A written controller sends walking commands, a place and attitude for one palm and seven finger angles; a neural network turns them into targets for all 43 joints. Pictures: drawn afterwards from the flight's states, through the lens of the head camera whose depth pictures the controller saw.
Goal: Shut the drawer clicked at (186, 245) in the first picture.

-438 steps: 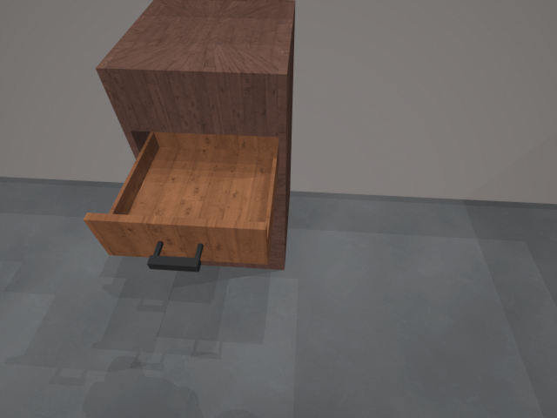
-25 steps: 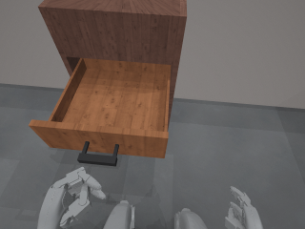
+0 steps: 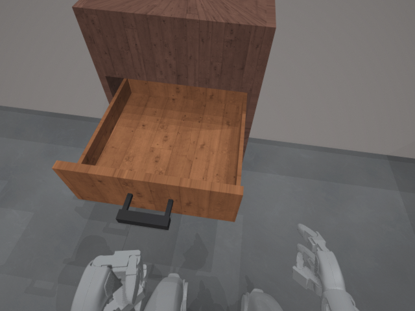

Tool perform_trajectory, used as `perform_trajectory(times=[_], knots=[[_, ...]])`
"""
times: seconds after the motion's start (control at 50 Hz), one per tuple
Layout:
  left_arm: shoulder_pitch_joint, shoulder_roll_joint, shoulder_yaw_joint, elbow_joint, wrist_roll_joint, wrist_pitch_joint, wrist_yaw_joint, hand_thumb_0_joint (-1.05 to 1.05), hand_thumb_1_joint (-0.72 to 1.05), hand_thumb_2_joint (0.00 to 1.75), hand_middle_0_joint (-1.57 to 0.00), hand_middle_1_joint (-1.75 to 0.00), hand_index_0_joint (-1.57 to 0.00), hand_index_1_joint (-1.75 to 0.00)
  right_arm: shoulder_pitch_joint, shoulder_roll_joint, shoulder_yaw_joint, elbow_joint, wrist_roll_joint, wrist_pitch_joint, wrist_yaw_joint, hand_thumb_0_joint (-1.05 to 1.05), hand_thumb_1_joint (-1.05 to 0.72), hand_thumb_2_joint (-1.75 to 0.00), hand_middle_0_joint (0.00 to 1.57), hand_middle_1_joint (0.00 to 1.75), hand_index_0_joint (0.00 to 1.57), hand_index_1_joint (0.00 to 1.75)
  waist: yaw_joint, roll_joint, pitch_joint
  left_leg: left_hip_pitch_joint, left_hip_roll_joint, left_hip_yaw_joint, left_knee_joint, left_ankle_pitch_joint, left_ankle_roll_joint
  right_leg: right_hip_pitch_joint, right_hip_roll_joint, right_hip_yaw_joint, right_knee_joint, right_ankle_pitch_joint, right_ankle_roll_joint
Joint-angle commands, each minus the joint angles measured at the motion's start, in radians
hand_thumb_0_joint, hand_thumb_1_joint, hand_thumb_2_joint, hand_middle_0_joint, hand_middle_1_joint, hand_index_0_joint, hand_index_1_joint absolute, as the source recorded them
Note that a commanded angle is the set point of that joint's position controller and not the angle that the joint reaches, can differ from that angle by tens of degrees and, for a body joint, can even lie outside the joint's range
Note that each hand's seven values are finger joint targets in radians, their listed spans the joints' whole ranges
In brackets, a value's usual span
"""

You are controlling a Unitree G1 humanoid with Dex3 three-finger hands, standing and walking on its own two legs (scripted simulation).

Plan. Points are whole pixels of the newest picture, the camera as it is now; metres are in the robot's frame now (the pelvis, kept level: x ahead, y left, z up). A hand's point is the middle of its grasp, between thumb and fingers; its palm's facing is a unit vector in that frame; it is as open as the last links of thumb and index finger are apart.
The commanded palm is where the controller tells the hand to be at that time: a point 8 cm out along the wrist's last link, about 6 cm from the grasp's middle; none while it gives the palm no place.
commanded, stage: raise the hand and make a fist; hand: left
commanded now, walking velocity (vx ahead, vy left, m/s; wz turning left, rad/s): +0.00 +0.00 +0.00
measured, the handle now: (146, 210) +0.32 +0.16 -0.04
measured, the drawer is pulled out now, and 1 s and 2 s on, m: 0.30 0.30 0.30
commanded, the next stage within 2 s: bring the fist close to the handle in 0.48 s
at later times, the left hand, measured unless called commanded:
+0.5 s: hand (143, 293) +0.15 +0.11 +0.06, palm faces -0.06 -1.00 -0.01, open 3.3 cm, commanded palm +0.11 +0.17 +0.06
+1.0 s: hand (151, 280) +0.18 +0.11 +0.02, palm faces -0.09 -1.00 +0.00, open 3.3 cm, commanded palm +0.15 +0.17 +0.02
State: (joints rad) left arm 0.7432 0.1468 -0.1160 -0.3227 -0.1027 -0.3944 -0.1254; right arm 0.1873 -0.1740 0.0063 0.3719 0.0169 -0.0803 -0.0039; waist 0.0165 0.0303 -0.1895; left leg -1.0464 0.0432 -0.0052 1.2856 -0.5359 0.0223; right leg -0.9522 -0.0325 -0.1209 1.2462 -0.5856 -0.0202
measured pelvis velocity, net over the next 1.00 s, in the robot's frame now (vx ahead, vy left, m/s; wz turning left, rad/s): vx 0.00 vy -0.01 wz -0.01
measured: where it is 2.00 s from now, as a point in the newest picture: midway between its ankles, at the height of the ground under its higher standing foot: outside the picture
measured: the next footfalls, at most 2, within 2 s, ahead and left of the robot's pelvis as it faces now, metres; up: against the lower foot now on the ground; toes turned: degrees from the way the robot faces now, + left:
none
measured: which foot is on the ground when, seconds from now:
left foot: down 0.00-1.00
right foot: down 0.00-1.00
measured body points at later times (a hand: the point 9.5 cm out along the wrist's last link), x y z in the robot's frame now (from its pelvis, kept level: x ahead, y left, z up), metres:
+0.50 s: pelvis +0.00 -0.01 +0.00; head +0.06 +0.00 +0.44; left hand +0.15 +0.17 +0.07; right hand +0.21 -0.23 -0.06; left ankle +0.05 +0.10 -0.63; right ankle +0.01 -0.12 -0.63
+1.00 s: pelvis +0.00 -0.01 -0.03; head +0.08 +0.00 +0.42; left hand +0.18 +0.17 +0.03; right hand +0.21 -0.24 -0.09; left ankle +0.05 +0.10 -0.63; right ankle +0.01 -0.12 -0.63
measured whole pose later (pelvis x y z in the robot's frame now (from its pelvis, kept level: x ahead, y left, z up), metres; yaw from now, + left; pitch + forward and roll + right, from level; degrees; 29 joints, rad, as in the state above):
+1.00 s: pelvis +0.00 -0.01 -0.03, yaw -1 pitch +20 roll -3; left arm 0.64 0.16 -0.06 -0.21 -0.12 -0.47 -0.14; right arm 0.18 -0.20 -0.02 0.43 0.01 -0.08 -0.01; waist -0.01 0.03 -0.21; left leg -1.18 0.06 -0.02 1.40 -0.58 0.00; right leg -1.09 -0.02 -0.13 1.37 -0.63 -0.04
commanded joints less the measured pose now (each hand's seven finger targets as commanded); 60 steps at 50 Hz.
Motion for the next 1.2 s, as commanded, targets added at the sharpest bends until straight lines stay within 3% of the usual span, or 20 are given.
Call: perform_trajectory(times=[0.0,0.06,0.12,0.14,0.16,0.3,0.42,0.48,0.52,0.54,0.62,0.7,0.8,0.9,0.92,1.02,1.1,1.18], knots=[[0.093,0.036,0.024,-0.224,-0.020,-0.084,-0.003,0.00,0.90,0.90,-1.40,-1.60,-1.40,-1.60,-0.045,-0.124,-0.075,-0.169,0.004,-0.052,-0.011,0.00,-0.90,-0.90,0.20,0.30,0.20,0.30,-0.016,-0.006,-0.151,0.186,-0.032,-0.045,-0.200,0.170,0.011,0.080,0.042,0.045,-0.180,0.149,-0.015],[0.095,0.028,0.006,-0.248,-0.020,-0.094,-0.007,0.00,0.90,0.90,-1.40,-1.60,-1.40,-1.60,-0.043,-0.125,-0.075,-0.170,0.004,-0.058,-0.009,0.00,-0.90,-0.90,0.20,0.30,0.20,0.30,-0.020,0.006,-0.168,0.191,-0.032,-0.046,-0.192,0.184,0.013,0.077,0.041,0.046,-0.173,0.161,-0.015],[0.142,0.058,0.048,-0.217,-0.020,-0.091,-0.008,0.00,0.90,0.90,-1.40,-1.60,-1.40,-1.60,-0.052,-0.122,-0.084,-0.161,0.009,-0.054,-0.013,0.00,-0.90,-0.90,0.20,0.30,0.20,0.30,-0.009,-0.030,-0.165,0.170,-0.033,-0.040,-0.185,0.193,0.013,0.095,0.042,0.055,-0.178,0.173,-0.016],[0.137,0.034,0.021,-0.229,-0.020,-0.094,-0.012,0.00,0.90,0.90,-1.40,-1.60,-1.40,-1.60,-0.048,-0.123,-0.082,-0.165,0.008,-0.056,-0.012,0.00,-0.90,-0.90,0.20,0.30,0.20,0.30,-0.017,-0.013,-0.170,0.177,-0.035,-0.037,-0.181,0.202,0.014,0.095,0.040,0.056,-0.174,0.187,-0.015],[0.142,0.045,0.033,-0.233,-0.022,-0.094,-0.013,0.00,0.90,0.90,-1.40,-1.60,-1.40,-1.60,-0.047,-0.122,-0.085,-0.165,0.011,-0.055,-0.011,0.00,-0.90,-0.90,0.20,0.30,0.20,0.30,-0.010,0.001,-0.174,0.177,-0.034,-0.036,-0.183,0.205,0.012,0.096,0.038,0.054,-0.171,0.186,-0.016],[0.120,0.045,0.028,-0.243,-0.027,-0.105,-0.008,0.00,0.90,0.90,-1.40,-1.60,-1.40,-1.60,-0.048,-0.125,-0.086,-0.169,0.011,-0.057,-0.015,0.00,-0.90,-0.90,0.20,0.30,0.20,0.30,-0.024,-0.019,-0.147,0.152,-0.037,-0.034,-0.178,0.148,0.015,0.077,0.038,0.065,-0.189,0.124,-0.013],[0.151,0.055,0.057,-0.212,-0.026,-0.106,-0.003,0.00,0.90,0.90,-1.40,-1.60,-1.40,-1.60,-0.052,-0.120,-0.088,-0.164,0.013,-0.051,-0.020,0.00,-0.90,-0.90,0.20,0.30,0.20,0.30,-0.012,-0.024,-0.154,0.150,-0.036,-0.027,-0.176,0.161,0.015,0.097,0.039,0.076,-0.199,0.136,-0.015],[0.119,0.057,0.053,-0.218,-0.037,-0.105,-0.012,0.00,0.90,0.90,-1.40,-1.60,-1.40,-1.60,-0.049,-0.122,-0.084,-0.166,0.014,-0.052,-0.020,0.00,-0.90,-0.90,0.20,0.30,0.20,0.30,-0.024,-0.030,-0.140,0.138,-0.039,-0.026,-0.173,0.146,0.016,0.102,0.036,0.084,-0.211,0.121,-0.012],[0.134,0.067,0.064,-0.212,-0.035,-0.107,-0.013,0.00,0.90,0.90,-1.40,-1.60,-1.40,-1.60,-0.056,-0.122,-0.086,-0.161,0.014,-0.054,-0.023,0.00,-0.90,-0.90,0.20,0.30,0.20,0.30,-0.016,-0.022,-0.143,0.139,-0.037,-0.025,-0.170,0.151,0.016,0.099,0.037,0.087,-0.211,0.121,-0.014],[0.138,0.048,0.047,-0.209,-0.037,-0.107,-0.018,0.00,0.90,0.90,-1.40,-1.60,-1.40,-1.60,-0.049,-0.119,-0.084,-0.163,0.013,-0.055,-0.020,0.00,-0.90,-0.90,0.20,0.30,0.20,0.30,-0.023,-0.027,-0.145,0.139,-0.038,-0.023,-0.167,0.155,0.017,0.105,0.035,0.089,-0.213,0.129,-0.012],[0.070,0.050,0.052,-0.151,-0.034,-0.121,-0.022,0.00,0.90,0.90,-1.40,-1.60,-1.40,-1.60,-0.058,-0.125,-0.081,-0.142,0.011,-0.061,-0.025,0.00,-0.90,-0.90,0.20,0.30,0.20,0.30,-0.036,-0.039,-0.103,0.103,-0.037,-0.029,-0.144,0.126,0.016,0.056,0.037,0.090,-0.202,0.093,-0.012],[0.027,0.054,0.065,-0.119,-0.035,-0.151,-0.024,0.00,0.90,0.90,-1.40,-1.60,-1.40,-1.60,-0.060,-0.129,-0.082,-0.134,0.005,-0.069,-0.023,0.00,-0.90,-0.90,0.20,0.30,0.20,0.30,-0.034,-0.043,-0.135,0.072,-0.037,-0.026,-0.109,0.114,0.013,0.033,0.035,0.101,-0.177,0.074,-0.013],[0.008,0.052,0.067,-0.130,-0.039,-0.165,-0.024,0.00,0.90,0.90,-1.40,-1.60,-1.40,-1.60,-0.060,-0.131,-0.082,-0.130,0.001,-0.072,-0.015,0.00,-0.90,-0.90,0.20,0.30,0.20,0.30,-0.024,0.007,-0.211,0.087,-0.037,-0.025,-0.093,0.162,0.013,0.033,0.036,0.095,-0.136,0.134,-0.018],[-0.027,0.047,0.066,-0.096,-0.038,-0.146,-0.020,0.00,0.90,0.90,-1.40,-1.60,-1.40,-1.60,-0.064,-0.135,-0.082,-0.120,0.000,-0.063,-0.012,0.00,-0.90,-0.90,0.20,0.30,0.20,0.30,-0.035,-0.013,-0.207,0.063,-0.034,-0.030,-0.076,0.157,0.013,0.007,0.038,0.095,-0.125,0.138,-0.015],[-0.037,0.065,0.088,-0.070,-0.035,-0.140,-0.017,0.00,0.90,0.90,-1.40,-1.60,-1.40,-1.60,-0.067,-0.135,-0.083,-0.111,0.000,-0.059,-0.015,0.00,-0.90,-0.90,0.20,0.30,0.20,0.30,-0.035,-0.041,-0.208,0.045,-0.033,-0.031,-0.068,0.152,0.014,0.009,0.041,0.100,-0.124,0.126,-0.015],[-0.087,0.055,0.081,-0.049,-0.031,-0.149,-0.007,0.00,0.90,0.90,-1.40,-1.60,-1.40,-1.60,-0.073,-0.141,-0.078,-0.107,-0.003,-0.059,-0.013,0.00,-0.90,-0.90,0.20,0.30,0.20,0.30,-0.035,-0.019,-0.207,0.023,-0.033,-0.035,-0.052,0.132,0.011,-0.038,0.042,0.094,-0.097,0.097,-0.019],[-0.144,0.044,0.060,-0.051,-0.026,-0.168,0.003,0.00,0.90,0.90,-1.40,-1.60,-1.40,-1.60,-0.066,-0.148,-0.074,-0.102,-0.009,-0.065,-0.009,0.00,-0.90,-0.90,0.20,0.30,0.20,0.30,-0.041,0.005,-0.240,0.028,-0.033,-0.040,-0.035,0.126,0.010,-0.081,0.040,0.084,-0.067,0.093,-0.020],[-0.146,0.056,0.085,-0.025,-0.022,-0.167,0.013,0.00,0.90,0.90,-1.40,-1.60,-1.40,-1.60,-0.067,-0.150,-0.076,-0.095,-0.012,-0.060,-0.006,0.00,-0.90,-0.90,0.20,0.30,0.20,0.30,-0.032,-0.004,-0.276,0.012,-0.034,-0.039,-0.017,0.143,0.007,-0.081,0.042,0.088,-0.046,0.116,-0.021]])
